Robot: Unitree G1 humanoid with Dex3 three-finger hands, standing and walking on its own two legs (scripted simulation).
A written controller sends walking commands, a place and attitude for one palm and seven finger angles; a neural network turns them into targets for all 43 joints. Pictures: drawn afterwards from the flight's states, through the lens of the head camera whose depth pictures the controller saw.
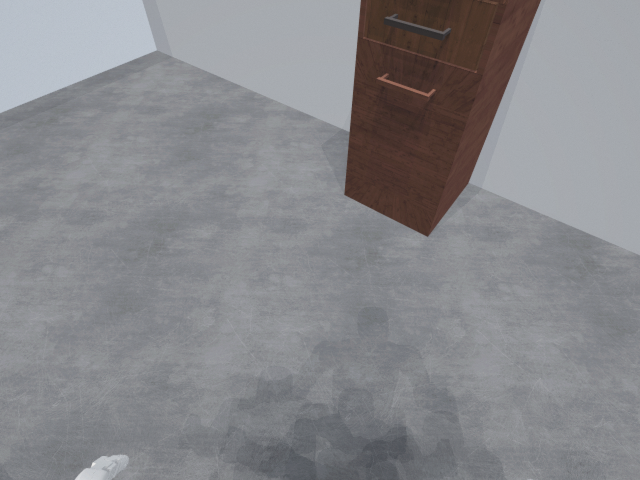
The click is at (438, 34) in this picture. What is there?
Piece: drawer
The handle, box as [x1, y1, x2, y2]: [384, 14, 450, 40]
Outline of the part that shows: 384,18 385,24 441,40 450,31 450,28 447,28 442,32 398,20 396,18 397,14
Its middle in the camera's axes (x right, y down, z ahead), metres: +0.28 -0.62 +1.13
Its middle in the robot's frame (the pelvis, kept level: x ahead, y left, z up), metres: +1.29 -0.22 +0.04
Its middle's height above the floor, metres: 0.81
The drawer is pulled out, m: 0.00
